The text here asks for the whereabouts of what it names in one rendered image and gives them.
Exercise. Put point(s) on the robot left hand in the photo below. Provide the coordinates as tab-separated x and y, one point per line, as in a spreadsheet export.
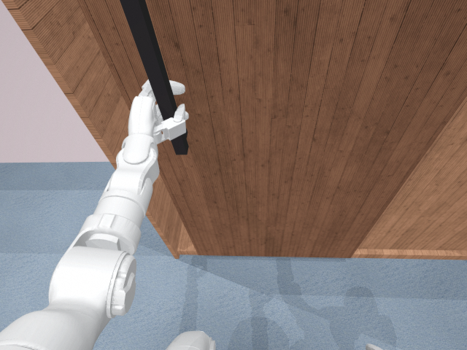
145	117

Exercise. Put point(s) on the robot left upper arm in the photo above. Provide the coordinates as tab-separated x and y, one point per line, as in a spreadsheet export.
91	286

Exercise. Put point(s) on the left robot thigh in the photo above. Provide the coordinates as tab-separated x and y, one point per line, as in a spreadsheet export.
192	340

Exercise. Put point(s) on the robot left forearm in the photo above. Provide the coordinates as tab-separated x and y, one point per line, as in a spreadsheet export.
116	222

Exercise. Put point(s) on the handle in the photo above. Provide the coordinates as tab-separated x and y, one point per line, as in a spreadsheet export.
141	26

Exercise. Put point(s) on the wardrobe door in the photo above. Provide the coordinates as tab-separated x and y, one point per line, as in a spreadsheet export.
430	209
306	117

